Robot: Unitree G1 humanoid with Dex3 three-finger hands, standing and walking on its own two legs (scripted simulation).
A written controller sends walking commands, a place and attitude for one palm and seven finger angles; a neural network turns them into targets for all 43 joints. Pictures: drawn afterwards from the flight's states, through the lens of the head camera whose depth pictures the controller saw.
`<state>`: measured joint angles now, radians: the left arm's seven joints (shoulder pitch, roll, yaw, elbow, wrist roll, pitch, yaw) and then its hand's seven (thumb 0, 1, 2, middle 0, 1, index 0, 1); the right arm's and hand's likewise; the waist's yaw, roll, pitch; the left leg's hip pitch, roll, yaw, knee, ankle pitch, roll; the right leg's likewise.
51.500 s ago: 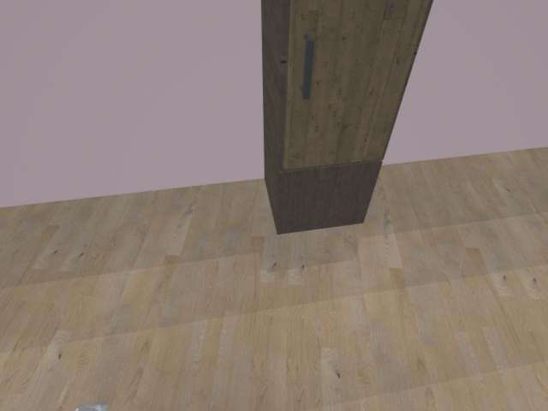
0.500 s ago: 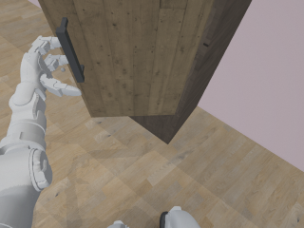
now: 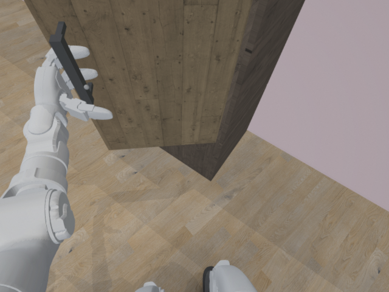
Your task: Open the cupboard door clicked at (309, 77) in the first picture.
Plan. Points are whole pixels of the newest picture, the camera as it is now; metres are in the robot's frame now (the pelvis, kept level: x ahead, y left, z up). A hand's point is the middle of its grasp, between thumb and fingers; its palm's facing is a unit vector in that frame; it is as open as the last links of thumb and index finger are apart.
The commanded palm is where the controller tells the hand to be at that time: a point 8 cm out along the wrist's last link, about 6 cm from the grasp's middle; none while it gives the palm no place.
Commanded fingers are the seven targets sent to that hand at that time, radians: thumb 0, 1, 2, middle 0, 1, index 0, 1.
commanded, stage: slide the fingers in behind the handle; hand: left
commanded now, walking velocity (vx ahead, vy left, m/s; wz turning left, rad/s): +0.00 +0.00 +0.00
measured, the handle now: (76, 68) +0.56 +0.20 +0.10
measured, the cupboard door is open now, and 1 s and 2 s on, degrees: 41 42 65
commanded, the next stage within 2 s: close the thumb around the handle in 0.44 s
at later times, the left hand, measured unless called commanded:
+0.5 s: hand (86, 88) +0.50 +0.17 +0.10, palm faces +0.02 -1.00 -0.02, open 14.0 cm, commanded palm +0.47 +0.22 +0.09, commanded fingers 0.00 -0.50 0.30 -0.30 -1.20 -0.30 -1.20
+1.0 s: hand (87, 88) +0.50 +0.17 +0.10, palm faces +0.02 -1.00 -0.02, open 8.5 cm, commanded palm +0.47 +0.21 +0.09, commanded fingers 0.00 0.84 0.88 -0.40 -1.34 -0.40 -1.34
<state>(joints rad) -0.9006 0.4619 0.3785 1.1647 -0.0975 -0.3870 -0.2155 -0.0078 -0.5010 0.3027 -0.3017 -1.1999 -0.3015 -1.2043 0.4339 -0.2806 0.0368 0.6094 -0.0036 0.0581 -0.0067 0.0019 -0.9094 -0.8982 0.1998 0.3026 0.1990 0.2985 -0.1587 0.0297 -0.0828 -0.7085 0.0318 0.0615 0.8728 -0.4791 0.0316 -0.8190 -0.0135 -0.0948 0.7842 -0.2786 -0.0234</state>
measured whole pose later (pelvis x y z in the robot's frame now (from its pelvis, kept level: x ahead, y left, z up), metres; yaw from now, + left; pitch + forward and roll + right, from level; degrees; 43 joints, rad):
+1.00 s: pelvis +0.00 +0.00 +0.00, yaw +0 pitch +18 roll -2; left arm -0.89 0.42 0.34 1.16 -0.10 -0.40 -0.18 0.00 0.31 0.65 -0.36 -1.29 -0.33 -1.29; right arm 0.43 -0.28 0.03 0.62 -0.01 0.05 0.00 0.00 -0.91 -0.90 0.20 0.30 0.20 0.30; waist -0.14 0.04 -0.09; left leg -0.70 0.02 0.06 0.87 -0.48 0.04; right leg -0.81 -0.02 -0.09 0.79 -0.29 -0.02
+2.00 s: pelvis +0.01 +0.00 +0.02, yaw +0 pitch +10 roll +0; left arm -0.17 0.00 0.08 0.30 -0.06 -0.24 0.29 0.00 0.68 0.73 -0.40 -1.35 -0.38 -1.34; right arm 0.23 -0.22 0.01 0.53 -0.02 0.03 0.03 0.01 -0.91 -0.90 0.20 0.30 0.20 0.30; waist -0.02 0.04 -0.11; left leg -0.46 0.01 0.08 0.72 -0.44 0.02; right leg -0.60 -0.02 -0.07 0.70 -0.28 -0.02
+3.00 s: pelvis -0.01 -0.04 +0.02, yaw +4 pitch +4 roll +1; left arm 0.01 -0.10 -0.23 0.11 0.06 -0.09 0.56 0.01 -0.06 0.49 -0.33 -1.25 -0.33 -1.25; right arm 0.17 -0.20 0.01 0.58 -0.05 0.03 -0.02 0.01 -0.91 -0.90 0.20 0.30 0.20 0.30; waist 0.01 0.05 -0.06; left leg -0.39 0.02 0.00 0.74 -0.41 -0.03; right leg -0.52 -0.02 -0.14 0.73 -0.29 -0.08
